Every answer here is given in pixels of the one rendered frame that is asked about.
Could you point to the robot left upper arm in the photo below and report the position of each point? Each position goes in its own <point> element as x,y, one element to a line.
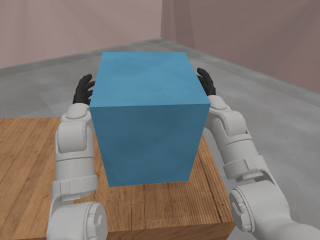
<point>79,221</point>

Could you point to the robot right forearm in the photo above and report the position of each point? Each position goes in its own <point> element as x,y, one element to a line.
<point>241,159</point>

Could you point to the pedestal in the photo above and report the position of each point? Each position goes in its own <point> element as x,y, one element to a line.
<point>197,209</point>

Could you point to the carton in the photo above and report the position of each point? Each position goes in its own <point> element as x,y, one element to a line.
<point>148,110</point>

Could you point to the robot right hand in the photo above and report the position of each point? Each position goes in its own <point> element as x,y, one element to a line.
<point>206,82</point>

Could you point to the robot left forearm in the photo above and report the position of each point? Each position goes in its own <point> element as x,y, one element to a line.
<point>74,156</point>

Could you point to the robot right upper arm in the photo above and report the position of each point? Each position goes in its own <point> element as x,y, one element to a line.
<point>260,209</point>

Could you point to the robot left hand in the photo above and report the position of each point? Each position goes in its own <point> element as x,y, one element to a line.
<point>81,93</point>

